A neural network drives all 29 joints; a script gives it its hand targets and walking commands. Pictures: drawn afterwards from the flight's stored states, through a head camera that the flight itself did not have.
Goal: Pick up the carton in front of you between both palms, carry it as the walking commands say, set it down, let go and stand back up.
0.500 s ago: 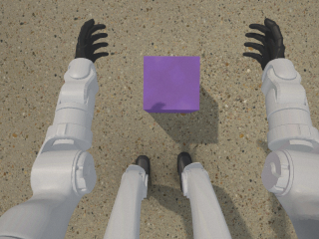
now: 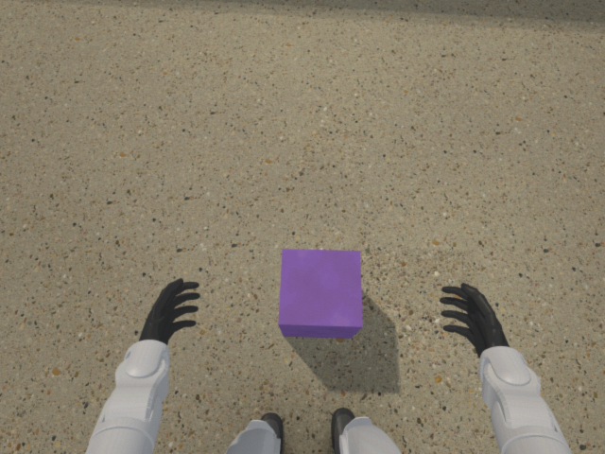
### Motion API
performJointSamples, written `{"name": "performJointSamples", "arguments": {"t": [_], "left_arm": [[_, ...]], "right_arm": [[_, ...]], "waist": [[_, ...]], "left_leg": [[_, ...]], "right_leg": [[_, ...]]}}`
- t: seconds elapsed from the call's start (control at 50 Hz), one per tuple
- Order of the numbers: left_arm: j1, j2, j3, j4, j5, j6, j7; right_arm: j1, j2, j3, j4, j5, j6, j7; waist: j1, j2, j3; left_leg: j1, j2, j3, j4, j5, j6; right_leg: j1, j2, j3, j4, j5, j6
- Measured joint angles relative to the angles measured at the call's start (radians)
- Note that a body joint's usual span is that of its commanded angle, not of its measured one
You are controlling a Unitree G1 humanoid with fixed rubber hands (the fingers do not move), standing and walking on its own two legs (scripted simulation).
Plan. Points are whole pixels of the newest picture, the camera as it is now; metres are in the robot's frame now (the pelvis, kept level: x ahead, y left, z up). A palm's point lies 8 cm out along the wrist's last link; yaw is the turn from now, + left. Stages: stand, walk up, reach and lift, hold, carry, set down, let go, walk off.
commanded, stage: let go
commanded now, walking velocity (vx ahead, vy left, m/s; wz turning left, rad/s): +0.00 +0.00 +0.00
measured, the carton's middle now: (318, 296) +0.45 -0.03 -0.62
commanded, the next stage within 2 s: stand in 0.70 s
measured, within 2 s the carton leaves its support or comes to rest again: neither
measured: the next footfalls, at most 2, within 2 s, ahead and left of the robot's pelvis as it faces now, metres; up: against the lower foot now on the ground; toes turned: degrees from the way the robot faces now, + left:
none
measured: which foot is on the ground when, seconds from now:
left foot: down 0.00-1.00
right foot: down 0.00-1.00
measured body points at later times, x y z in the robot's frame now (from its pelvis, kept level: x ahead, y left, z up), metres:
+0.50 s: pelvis +0.02 +0.01 +0.03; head +0.03 +0.01 +0.48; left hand +0.19 +0.25 -0.05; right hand +0.19 -0.22 -0.05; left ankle -0.01 +0.12 -0.71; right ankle +0.01 -0.11 -0.71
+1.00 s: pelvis +0.03 +0.01 +0.02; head +0.02 +0.00 +0.47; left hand +0.16 +0.29 -0.07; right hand +0.17 -0.28 -0.07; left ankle -0.01 +0.12 -0.71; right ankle +0.01 -0.11 -0.71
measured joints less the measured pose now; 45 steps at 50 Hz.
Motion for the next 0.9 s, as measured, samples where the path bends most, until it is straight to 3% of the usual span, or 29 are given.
{"name": "performJointSamples", "arguments": {"t": [0.28,0.5,0.68,0.72,0.8,0.9], "left_arm": [[0.371,0.038,-0.077,-0.12,-0.032,0.012,-0.034],[0.392,0.044,-0.09,-0.155,-0.028,0.115,-0.054],[0.387,0.038,-0.09,-0.162,-0.018,0.136,-0.053],[0.387,0.044,-0.09,-0.127,-0.025,0.108,-0.038],[0.375,0.075,-0.073,0.009,-0.023,0.046,0.008],[0.384,0.109,-0.051,0.09,-0.019,0.006,0.028]], "right_arm": [[0.383,-0.008,0.093,-0.141,0.02,0.021,-0.003],[0.383,-0.013,0.103,-0.167,0.004,0.129,0.009],[0.385,-0.007,0.103,-0.176,-0.003,0.15,0.005],[0.381,-0.013,0.107,-0.166,-0.002,0.154,-0.012],[0.359,-0.051,0.087,-0.044,0.002,0.071,-0.048],[0.363,-0.089,0.065,0.044,-0.002,0.02,-0.067]], "waist": [[0.011,0.001,0.099],[0.015,0.009,0.165],[0.015,0.007,0.188],[0.014,0.006,0.169],[0.009,0.01,0.111],[0.01,0.014,0.084]], "left_leg": [[0.53,0.002,0.001,-0.204,0.019,0.017],[0.699,-0.002,0.002,-0.207,-0.002,0.024],[0.728,0.002,-0.001,-0.205,-0.007,0.02],[0.708,0.003,0.001,-0.193,-0.011,0.018],[0.649,0.004,-0.001,-0.149,-0.034,0.017],[0.629,0.004,-0.004,-0.14,-0.04,0.015]], "right_leg": [[0.533,-0.008,0.011,-0.212,0.022,0.007],[0.701,-0.012,0.012,-0.212,-0.001,0.01],[0.73,-0.008,0.01,-0.21,-0.006,0.006],[0.71,-0.006,0.01,-0.198,-0.01,0.005],[0.653,-0.004,0.007,-0.156,-0.032,0.004],[0.633,-0.003,0.003,-0.147,-0.039,0.002]]}}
